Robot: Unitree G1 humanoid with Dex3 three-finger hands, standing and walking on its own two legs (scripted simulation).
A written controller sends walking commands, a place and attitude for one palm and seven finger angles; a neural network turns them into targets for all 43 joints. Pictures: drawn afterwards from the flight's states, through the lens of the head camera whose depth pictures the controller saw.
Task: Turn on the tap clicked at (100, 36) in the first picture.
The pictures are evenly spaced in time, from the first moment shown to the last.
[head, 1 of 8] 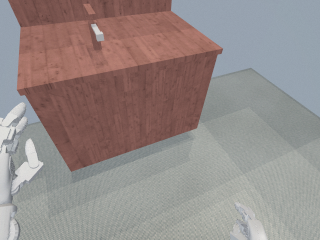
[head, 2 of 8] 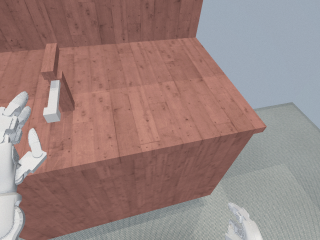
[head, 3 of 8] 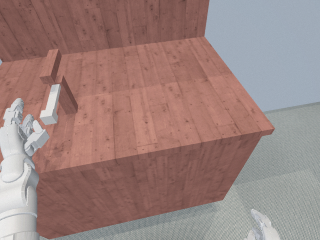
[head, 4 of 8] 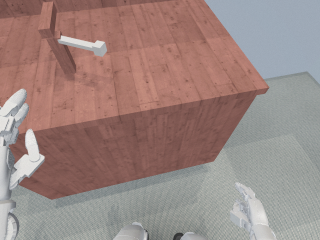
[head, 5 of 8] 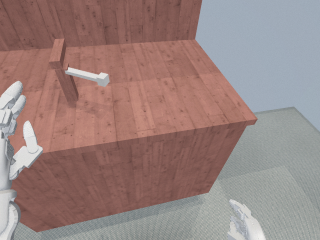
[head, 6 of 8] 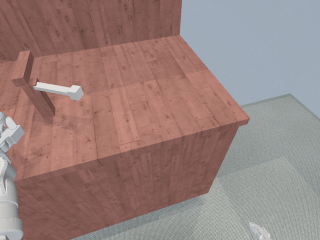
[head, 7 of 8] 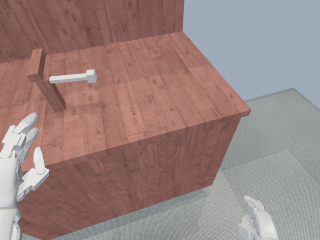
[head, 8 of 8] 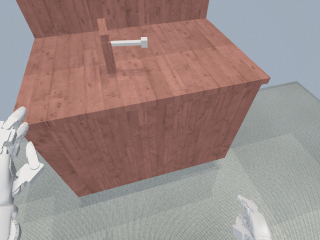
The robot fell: no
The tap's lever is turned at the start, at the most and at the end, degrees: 0 79 79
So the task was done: yes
